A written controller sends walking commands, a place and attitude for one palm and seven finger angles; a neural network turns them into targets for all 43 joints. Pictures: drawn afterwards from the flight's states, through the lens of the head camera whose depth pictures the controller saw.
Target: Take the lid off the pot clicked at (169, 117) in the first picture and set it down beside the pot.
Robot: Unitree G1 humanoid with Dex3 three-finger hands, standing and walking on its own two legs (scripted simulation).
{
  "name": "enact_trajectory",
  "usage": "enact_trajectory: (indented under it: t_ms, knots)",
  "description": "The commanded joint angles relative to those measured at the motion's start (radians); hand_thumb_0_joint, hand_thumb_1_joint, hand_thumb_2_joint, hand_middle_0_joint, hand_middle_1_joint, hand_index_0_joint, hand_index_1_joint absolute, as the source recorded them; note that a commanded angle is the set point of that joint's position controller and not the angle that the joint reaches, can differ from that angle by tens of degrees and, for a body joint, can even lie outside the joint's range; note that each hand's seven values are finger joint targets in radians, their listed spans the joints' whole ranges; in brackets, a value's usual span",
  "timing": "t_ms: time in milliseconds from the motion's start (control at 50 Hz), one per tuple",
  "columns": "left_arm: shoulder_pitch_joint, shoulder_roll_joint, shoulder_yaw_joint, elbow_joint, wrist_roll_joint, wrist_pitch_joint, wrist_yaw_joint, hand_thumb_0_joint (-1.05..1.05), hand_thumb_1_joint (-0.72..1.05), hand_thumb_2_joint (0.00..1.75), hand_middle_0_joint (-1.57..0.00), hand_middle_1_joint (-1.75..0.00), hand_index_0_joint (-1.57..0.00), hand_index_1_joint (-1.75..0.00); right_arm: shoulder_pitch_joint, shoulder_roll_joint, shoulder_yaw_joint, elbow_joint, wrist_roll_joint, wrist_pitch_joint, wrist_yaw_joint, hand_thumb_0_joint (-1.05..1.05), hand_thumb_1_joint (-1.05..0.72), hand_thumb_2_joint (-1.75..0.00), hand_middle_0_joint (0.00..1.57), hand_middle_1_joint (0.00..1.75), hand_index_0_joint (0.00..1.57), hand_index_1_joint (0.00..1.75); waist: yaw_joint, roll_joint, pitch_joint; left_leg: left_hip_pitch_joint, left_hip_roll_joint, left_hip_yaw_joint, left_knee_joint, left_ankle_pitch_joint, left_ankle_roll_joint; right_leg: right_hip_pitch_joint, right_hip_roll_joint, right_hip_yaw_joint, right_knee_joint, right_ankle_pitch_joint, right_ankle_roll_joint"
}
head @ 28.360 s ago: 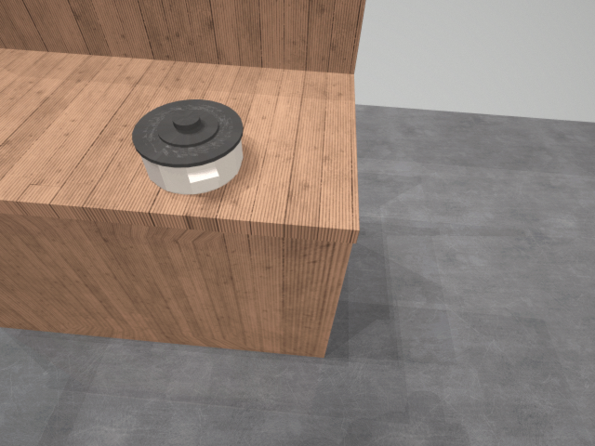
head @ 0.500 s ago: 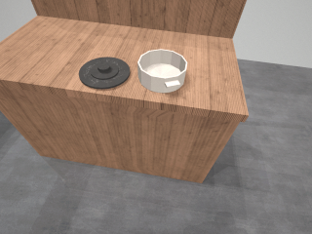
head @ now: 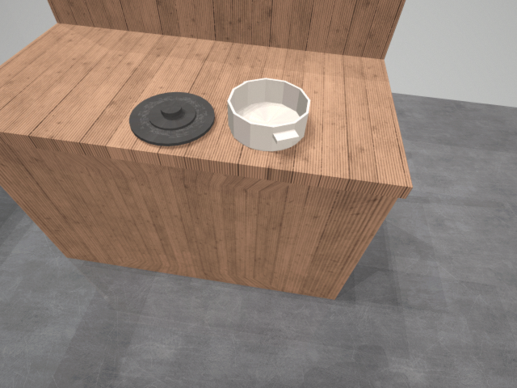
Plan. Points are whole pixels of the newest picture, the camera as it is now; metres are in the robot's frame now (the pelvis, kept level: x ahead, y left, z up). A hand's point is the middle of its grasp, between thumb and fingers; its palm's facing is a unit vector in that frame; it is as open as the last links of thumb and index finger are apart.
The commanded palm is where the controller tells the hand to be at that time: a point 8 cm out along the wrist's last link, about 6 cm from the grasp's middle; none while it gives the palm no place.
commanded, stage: let the arm hang, fingers relaxed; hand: left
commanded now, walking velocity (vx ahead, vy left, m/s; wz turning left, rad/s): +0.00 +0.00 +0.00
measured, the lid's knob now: (171, 109) +0.71 +0.25 +0.00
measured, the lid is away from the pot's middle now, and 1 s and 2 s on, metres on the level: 0.24 0.24 0.24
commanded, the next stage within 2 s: look to check the result in 0.50 s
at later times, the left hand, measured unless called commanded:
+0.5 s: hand out of the picture -0.01 +0.16 -0.18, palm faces +0.04 -0.98 -0.17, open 7.4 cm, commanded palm none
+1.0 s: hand out of the picture -0.02 +0.16 -0.18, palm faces +0.04 -0.99 -0.17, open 7.4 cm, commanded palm none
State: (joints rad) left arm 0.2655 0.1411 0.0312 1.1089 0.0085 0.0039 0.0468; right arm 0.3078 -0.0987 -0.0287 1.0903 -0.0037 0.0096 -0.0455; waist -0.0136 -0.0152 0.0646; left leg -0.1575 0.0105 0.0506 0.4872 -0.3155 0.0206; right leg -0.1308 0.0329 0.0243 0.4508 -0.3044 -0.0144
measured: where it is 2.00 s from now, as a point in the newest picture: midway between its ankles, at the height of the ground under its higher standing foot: outside the picture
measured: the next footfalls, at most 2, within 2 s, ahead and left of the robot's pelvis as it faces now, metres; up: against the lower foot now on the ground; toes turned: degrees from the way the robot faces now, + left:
none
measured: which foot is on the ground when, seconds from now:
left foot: down 0.00-1.00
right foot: down 0.00-1.00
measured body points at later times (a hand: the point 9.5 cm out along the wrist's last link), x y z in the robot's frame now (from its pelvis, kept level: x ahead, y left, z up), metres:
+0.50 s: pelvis +0.00 +0.00 +0.00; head +0.02 +0.01 +0.45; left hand -0.01 +0.21 -0.17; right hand -0.02 -0.21 -0.16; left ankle -0.03 +0.10 -0.74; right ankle -0.04 -0.11 -0.74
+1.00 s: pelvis -0.01 +0.00 +0.00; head +0.02 +0.00 +0.45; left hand -0.02 +0.21 -0.16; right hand -0.03 -0.21 -0.16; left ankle -0.03 +0.10 -0.74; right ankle -0.04 -0.11 -0.74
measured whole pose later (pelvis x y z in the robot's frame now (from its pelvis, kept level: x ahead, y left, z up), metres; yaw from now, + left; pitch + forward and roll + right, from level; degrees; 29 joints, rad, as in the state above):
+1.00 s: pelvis -0.01 +0.00 +0.00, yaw +0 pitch -1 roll +0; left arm 0.28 0.12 0.03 1.13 0.01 0.00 0.05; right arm 0.31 -0.09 -0.03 1.11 0.00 0.01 -0.05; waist -0.01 -0.01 0.07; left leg -0.17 0.01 0.06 0.48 -0.30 0.02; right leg -0.15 0.03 0.03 0.45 -0.29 -0.02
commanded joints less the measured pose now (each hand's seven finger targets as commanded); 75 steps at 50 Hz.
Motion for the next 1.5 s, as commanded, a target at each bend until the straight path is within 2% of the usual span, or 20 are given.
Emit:
enact_trajectory:
  t_ms: [0, 20, 80, 140, 220, 300, 400, 420, 500, 520, 600, 620, 740, 920, 1000, 1040, 1180, 1260, 1400, 1480]
  knots:
    - [0.065, 0.066, 0.011, -0.03, -0.001, -0.013, 0.001, 0.0, 0.9, 0.9, -0.2, -0.3, -0.2, -0.3, 0.083, -0.095, -0.019, -0.023, -0.002, -0.019, -0.01, 0.0, -0.9, -0.9, 0.2, 0.3, 0.2, 0.3, 0.002, 0.018, -0.012, 0.03, 0.102, -0.081, -0.071, 0.291, 0.04, -0.05, -0.096, 0.05, -0.057, 0.282, -0.03]
    - [0.066, 0.068, 0.011, -0.03, 0.001, -0.012, 0.002, 0.0, 0.9, 0.9, -0.2, -0.3, -0.2, -0.3, 0.082, -0.09, -0.021, -0.023, 0.0, -0.018, -0.009, 0.0, -0.9, -0.9, 0.2, 0.3, 0.2, 0.3, 0.002, 0.026, 0.001, 0.028, 0.1, -0.078, -0.072, 0.289, 0.039, -0.059, -0.097, 0.048, -0.055, 0.279, -0.03]
    - [0.071, 0.065, 0.011, -0.027, -0.001, -0.014, 0.001, 0.0, 0.9, 0.9, -0.2, -0.3, -0.2, -0.3, 0.085, -0.091, -0.02, -0.02, -0.001, -0.02, -0.011, 0.0, -0.9, -0.9, 0.2, 0.3, 0.2, 0.3, 0.002, 0.037, -0.023, 0.048, 0.103, -0.077, -0.066, 0.329, 0.04, -0.051, -0.097, 0.046, -0.049, 0.305, -0.03]
    - [0.067, 0.063, 0.012, -0.027, 0.0, -0.012, 0.001, 0.0, 0.9, 0.9, -0.2, -0.3, -0.2, -0.3, 0.087, -0.088, -0.019, -0.016, -0.001, -0.019, -0.011, 0.0, -0.9, -0.9, 0.2, 0.3, 0.2, 0.3, 0.002, 0.046, -0.001, 0.042, 0.107, -0.08, -0.075, 0.317, 0.041, -0.066, -0.094, 0.044, -0.05, 0.281, -0.03]
    - [0.074, 0.063, 0.01, -0.021, 0.002, -0.012, 0.002, 0.0, 0.9, 0.9, -0.2, -0.3, -0.2, -0.3, 0.081, -0.086, -0.02, -0.017, 0.0, -0.017, -0.01, 0.0, -0.9, -0.9, 0.2, 0.3, 0.2, 0.3, 0.003, 0.024, 0.026, 0.026, 0.102, -0.076, -0.077, 0.28, 0.038, -0.078, -0.094, 0.052, -0.058, 0.269, -0.029]
    - [0.074, 0.063, 0.01, -0.018, 0.0, -0.014, 0.002, 0.0, 0.9, 0.9, -0.2, -0.3, -0.2, -0.3, 0.083, -0.087, -0.02, -0.015, -0.002, -0.017, -0.009, 0.0, -0.9, -0.9, 0.2, 0.3, 0.2, 0.3, 0.002, 0.008, 0.008, 0.027, 0.098, -0.073, -0.074, 0.266, 0.036, -0.064, -0.099, 0.059, -0.063, 0.279, -0.03]
    - [0.077, 0.061, 0.011, -0.019, 0.0, -0.015, 0.002, 0.0, 0.9, 0.9, -0.2, -0.3, -0.2, -0.3, 0.086, -0.086, -0.018, -0.013, -0.001, -0.02, -0.01, 0.0, -0.9, -0.9, 0.2, 0.3, 0.2, 0.3, 0.001, 0.027, -0.009, 0.04, 0.1, -0.074, -0.075, 0.287, 0.038, -0.06, -0.098, 0.059, -0.059, 0.289, -0.032]
    - [0.072, 0.062, 0.011, -0.021, 0.002, -0.014, 0.003, 0.0, 0.9, 0.9, -0.2, -0.3, -0.2, -0.3, 0.084, -0.082, -0.02, -0.012, 0.001, -0.019, -0.01, 0.0, -0.9, -0.9, 0.2, 0.3, 0.2, 0.3, 0.001, 0.028, 0.011, 0.03, 0.101, -0.076, -0.079, 0.272, 0.037, -0.073, -0.094, 0.057, -0.058, 0.267, -0.031]
    - [0.079, 0.059, 0.011, -0.015, 0.0, -0.015, 0.002, 0.0, 0.9, 0.9, -0.2, -0.3, -0.2, -0.3, 0.084, -0.084, -0.018, -0.01, -0.001, -0.02, -0.011, 0.0, -0.9, -0.9, 0.2, 0.3, 0.2, 0.3, 0.003, 0.033, 0.0, 0.035, 0.101, -0.073, -0.077, 0.281, 0.036, -0.064, -0.098, 0.056, -0.062, 0.279, -0.03]
    - [0.078, 0.058, 0.011, -0.016, 0.002, -0.014, 0.003, 0.0, 0.9, 0.9, -0.2, -0.3, -0.2, -0.3, 0.082, -0.08, -0.019, -0.011, 0.0, -0.018, -0.01, 0.0, -0.9, -0.9, 0.2, 0.3, 0.2, 0.3, 0.002, 0.031, 0.024, 0.025, 0.099, -0.076, -0.08, 0.262, 0.036, -0.081, -0.094, 0.057, -0.062, 0.259, -0.03]
    - [0.081, 0.054, 0.009, -0.013, 0.0, -0.014, 0.001, 0.0, 0.9, 0.9, -0.2, -0.3, -0.2, -0.3, 0.086, -0.082, -0.017, -0.01, -0.001, -0.018, -0.01, 0.0, -0.9, -0.9, 0.2, 0.3, 0.2, 0.3, 0.003, 0.021, 0.018, 0.017, 0.099, -0.08, -0.083, 0.246, 0.036, -0.072, -0.095, 0.059, -0.07, 0.247, -0.03]
    - [0.08, 0.055, 0.01, -0.013, 0.003, -0.013, 0.003, 0.0, 0.9, 0.9, -0.2, -0.3, -0.2, -0.3, 0.082, -0.079, -0.019, -0.009, 0.001, -0.017, -0.009, 0.0, -0.9, -0.9, 0.2, 0.3, 0.2, 0.3, 0.003, 0.021, 0.037, 0.012, 0.097, -0.08, -0.087, 0.229, 0.036, -0.087, -0.093, 0.06, -0.07, 0.229, -0.03]
    - [0.082, 0.053, 0.009, -0.012, 0.001, -0.013, 0.001, 0.0, 0.9, 0.9, -0.2, -0.3, -0.2, -0.3, 0.083, -0.078, -0.018, -0.007, -0.001, -0.018, -0.009, 0.0, -0.9, -0.9, 0.2, 0.3, 0.2, 0.3, 0.003, 0.041, 0.017, 0.019, 0.101, -0.086, -0.093, 0.218, 0.038, -0.084, -0.093, 0.058, -0.072, 0.207, -0.029]
    - [0.088, 0.049, 0.008, -0.007, 0.002, -0.016, 0.003, 0.0, 0.9, 0.9, -0.2, -0.3, -0.2, -0.3, 0.086, -0.073, -0.019, -0.006, 0.001, -0.018, -0.01, 0.0, -0.9, -0.9, 0.2, 0.3, 0.2, 0.3, 0.001, 0.016, 0.011, 0.027, 0.097, -0.08, -0.081, 0.239, 0.034, -0.085, -0.095, 0.065, -0.071, 0.24, -0.03]
    - [0.085, 0.046, 0.011, -0.008, 0.0, -0.017, 0.002, 0.0, 0.9, 0.9, -0.2, -0.3, -0.2, -0.3, 0.089, -0.075, -0.018, -0.005, 0.0, -0.021, -0.013, 0.0, -0.9, -0.9, 0.2, 0.3, 0.2, 0.3, 0.001, 0.027, -0.008, 0.041, 0.102, -0.078, -0.08, 0.28, 0.035, -0.073, -0.094, 0.06, -0.061, 0.274, -0.03]
    - [0.086, 0.043, 0.01, -0.006, 0.002, -0.015, 0.003, 0.0, 0.9, 0.9, -0.2, -0.3, -0.2, -0.3, 0.087, -0.074, -0.017, -0.003, 0.0, -0.02, -0.012, 0.0, -0.9, -0.9, 0.2, 0.3, 0.2, 0.3, 0.002, 0.03, 0.014, 0.031, 0.105, -0.079, -0.087, 0.263, 0.036, -0.089, -0.091, 0.06, -0.062, 0.251, -0.029]
    - [0.09, 0.047, 0.01, -0.004, 0.0, -0.017, 0.003, 0.0, 0.9, 0.9, -0.2, -0.3, -0.2, -0.3, 0.085, -0.074, -0.017, -0.001, 0.001, -0.021, -0.012, 0.0, -0.9, -0.9, 0.2, 0.3, 0.2, 0.3, 0.003, 0.011, 0.001, 0.031, 0.099, -0.075, -0.079, 0.269, 0.034, -0.07, -0.098, 0.067, -0.067, 0.277, -0.03]
    - [0.088, 0.047, 0.011, -0.005, 0.001, -0.017, 0.003, 0.0, 0.9, 0.9, -0.2, -0.3, -0.2, -0.3, 0.083, -0.072, -0.017, -0.001, 0.0, -0.02, -0.012, 0.0, -0.9, -0.9, 0.2, 0.3, 0.2, 0.3, 0.003, 0.032, 0.019, 0.024, 0.098, -0.073, -0.082, 0.256, 0.031, -0.08, -0.098, 0.066, -0.07, 0.266, -0.031]
    - [0.092, 0.049, 0.011, -0.004, 0.0, -0.018, 0.003, 0.0, 0.9, 0.9, -0.2, -0.3, -0.2, -0.3, 0.082, -0.074, -0.018, 0.0, 0.001, -0.021, -0.013, 0.0, -0.9, -0.9, 0.2, 0.3, 0.2, 0.3, 0.004, 0.022, -0.004, 0.04, 0.098, -0.072, -0.077, 0.278, 0.032, -0.066, -0.1, 0.066, -0.071, 0.287, -0.031]
    - [0.088, 0.046, 0.011, -0.005, 0.0, -0.017, 0.003, 0.0, 0.9, 0.9, -0.2, -0.3, -0.2, -0.3, 0.086, -0.074, -0.017, 0.002, 0.0, -0.021, -0.014, 0.0, -0.9, -0.9, 0.2, 0.3, 0.2, 0.3, 0.003, 0.024, 0.01, 0.031, 0.099, -0.073, -0.082, 0.269, 0.03, -0.07, -0.098, 0.067, -0.072, 0.278, -0.032]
